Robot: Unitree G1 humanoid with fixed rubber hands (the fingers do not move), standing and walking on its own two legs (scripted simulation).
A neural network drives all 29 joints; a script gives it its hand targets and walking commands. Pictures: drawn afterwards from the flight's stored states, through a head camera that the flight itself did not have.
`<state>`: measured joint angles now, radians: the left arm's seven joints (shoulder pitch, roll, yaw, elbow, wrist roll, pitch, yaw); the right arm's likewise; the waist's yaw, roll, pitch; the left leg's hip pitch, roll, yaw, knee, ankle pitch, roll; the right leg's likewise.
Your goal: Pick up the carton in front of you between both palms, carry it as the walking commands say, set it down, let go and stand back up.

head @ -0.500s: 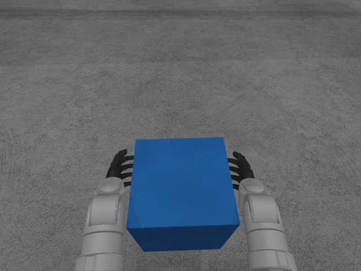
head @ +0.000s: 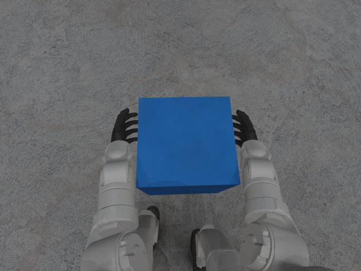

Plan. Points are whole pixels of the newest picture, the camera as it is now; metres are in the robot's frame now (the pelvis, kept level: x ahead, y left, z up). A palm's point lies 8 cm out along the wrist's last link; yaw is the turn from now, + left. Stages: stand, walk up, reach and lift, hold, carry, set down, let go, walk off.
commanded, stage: set down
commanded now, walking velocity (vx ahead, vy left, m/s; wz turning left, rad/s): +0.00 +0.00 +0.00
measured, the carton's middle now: (183, 152) +0.36 +0.01 -0.13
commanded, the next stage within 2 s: none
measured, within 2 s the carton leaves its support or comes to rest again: neither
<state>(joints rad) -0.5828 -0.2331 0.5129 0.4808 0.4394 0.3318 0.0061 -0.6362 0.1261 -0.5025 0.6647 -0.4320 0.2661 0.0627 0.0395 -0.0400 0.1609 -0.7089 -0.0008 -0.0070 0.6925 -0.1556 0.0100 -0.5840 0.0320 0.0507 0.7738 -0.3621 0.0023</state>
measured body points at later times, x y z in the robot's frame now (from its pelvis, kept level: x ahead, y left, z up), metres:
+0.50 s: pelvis -0.02 -0.02 -0.14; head +0.20 +0.01 +0.25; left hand +0.39 +0.18 -0.22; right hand +0.44 -0.12 -0.22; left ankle +0.11 +0.11 -0.71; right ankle +0.01 -0.13 -0.71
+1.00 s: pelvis -0.05 -0.02 -0.26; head +0.25 +0.00 +0.07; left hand +0.40 +0.20 -0.38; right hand +0.47 -0.10 -0.39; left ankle +0.11 +0.11 -0.71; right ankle +0.01 -0.13 -0.71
